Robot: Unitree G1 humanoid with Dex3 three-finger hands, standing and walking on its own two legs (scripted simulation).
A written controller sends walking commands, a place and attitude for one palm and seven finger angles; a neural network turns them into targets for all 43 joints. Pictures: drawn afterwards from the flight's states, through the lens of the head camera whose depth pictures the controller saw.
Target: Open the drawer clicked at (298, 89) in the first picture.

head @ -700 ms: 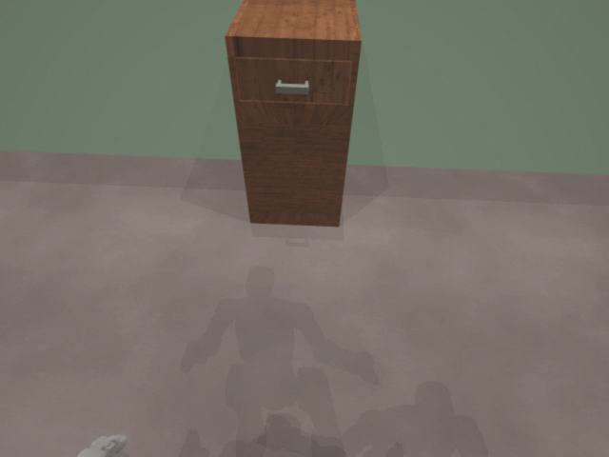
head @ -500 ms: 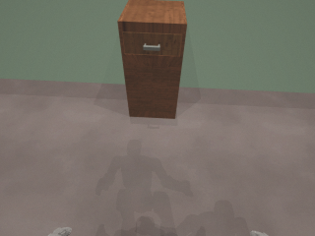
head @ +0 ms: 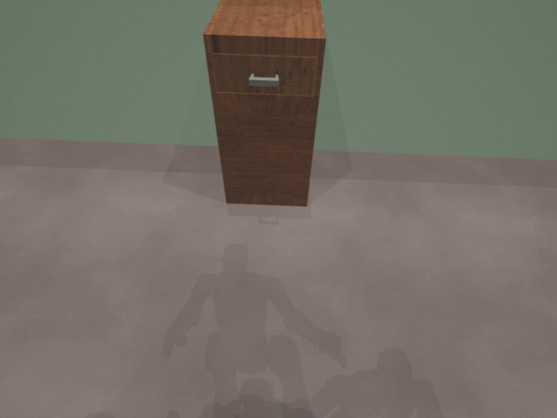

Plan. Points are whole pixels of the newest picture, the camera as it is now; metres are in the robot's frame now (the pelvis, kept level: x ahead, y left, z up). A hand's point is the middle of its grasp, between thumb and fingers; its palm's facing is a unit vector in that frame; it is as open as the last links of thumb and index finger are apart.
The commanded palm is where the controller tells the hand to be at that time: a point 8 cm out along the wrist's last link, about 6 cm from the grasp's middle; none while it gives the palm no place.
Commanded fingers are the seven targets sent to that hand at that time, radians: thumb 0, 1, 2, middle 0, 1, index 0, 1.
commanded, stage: stand and wait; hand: left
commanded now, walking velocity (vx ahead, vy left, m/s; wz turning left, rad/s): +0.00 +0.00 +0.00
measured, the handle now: (264, 79) +1.20 +0.12 -0.09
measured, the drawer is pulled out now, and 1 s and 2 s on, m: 0.00 0.00 0.00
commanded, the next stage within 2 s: look at it before walking up in 0.12 s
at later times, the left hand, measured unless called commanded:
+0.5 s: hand out of the picture +0.07 +0.24 -0.15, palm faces -0.03 -0.94 -0.33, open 7.4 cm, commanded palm none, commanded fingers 0.00 0.90 0.90 -0.20 -0.30 -0.20 -0.30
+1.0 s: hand out of the picture +0.06 +0.23 -0.17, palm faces -0.03 -0.96 -0.29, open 7.4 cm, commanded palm none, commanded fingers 0.00 0.90 0.90 -0.20 -0.30 -0.20 -0.30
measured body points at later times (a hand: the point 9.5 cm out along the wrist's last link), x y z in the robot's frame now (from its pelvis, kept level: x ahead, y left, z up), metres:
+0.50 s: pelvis +0.00 +0.00 +0.00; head +0.00 +0.00 +0.45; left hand +0.07 +0.29 -0.13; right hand +0.07 -0.30 -0.13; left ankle +0.00 +0.13 -0.74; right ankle +0.00 -0.12 -0.74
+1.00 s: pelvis +0.01 +0.00 +0.00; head +0.00 +0.00 +0.45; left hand +0.06 +0.28 -0.14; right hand +0.07 -0.28 -0.14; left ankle +0.00 +0.13 -0.74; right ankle +0.00 -0.12 -0.74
